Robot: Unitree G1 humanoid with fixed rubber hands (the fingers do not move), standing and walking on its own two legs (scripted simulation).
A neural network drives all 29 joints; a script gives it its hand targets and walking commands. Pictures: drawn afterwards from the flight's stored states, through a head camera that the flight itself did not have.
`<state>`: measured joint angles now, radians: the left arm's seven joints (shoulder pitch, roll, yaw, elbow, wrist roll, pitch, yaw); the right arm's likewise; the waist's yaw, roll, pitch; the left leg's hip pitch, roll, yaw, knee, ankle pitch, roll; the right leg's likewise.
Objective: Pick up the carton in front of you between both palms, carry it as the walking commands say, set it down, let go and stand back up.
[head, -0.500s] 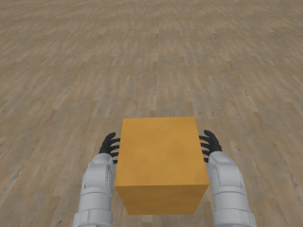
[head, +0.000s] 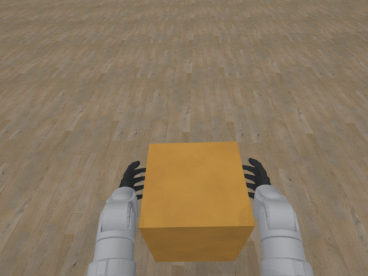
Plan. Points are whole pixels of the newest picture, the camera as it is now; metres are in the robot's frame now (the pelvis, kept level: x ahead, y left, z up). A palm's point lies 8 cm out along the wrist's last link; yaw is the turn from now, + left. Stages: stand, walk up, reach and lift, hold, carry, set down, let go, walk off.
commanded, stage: carry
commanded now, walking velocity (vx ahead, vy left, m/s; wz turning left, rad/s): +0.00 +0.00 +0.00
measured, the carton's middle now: (194, 205) +0.30 +0.00 -0.03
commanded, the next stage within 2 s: hold in 0.82 s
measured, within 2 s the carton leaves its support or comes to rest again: neither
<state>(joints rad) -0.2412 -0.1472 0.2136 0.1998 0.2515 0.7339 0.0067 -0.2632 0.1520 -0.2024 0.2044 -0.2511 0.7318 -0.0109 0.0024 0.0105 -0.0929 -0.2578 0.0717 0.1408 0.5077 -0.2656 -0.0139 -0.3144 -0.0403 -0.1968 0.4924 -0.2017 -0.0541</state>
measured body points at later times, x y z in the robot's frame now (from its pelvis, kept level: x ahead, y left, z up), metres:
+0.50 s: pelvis +0.00 +0.01 +0.00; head -0.03 +0.01 +0.45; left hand +0.30 +0.17 +0.04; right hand +0.31 -0.14 +0.04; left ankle +0.00 +0.12 -0.74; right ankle +0.04 -0.08 -0.74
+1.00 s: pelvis -0.02 +0.02 +0.01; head -0.04 +0.00 +0.45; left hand +0.28 +0.17 +0.04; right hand +0.29 -0.13 +0.04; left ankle +0.00 +0.13 -0.74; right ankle +0.04 -0.09 -0.74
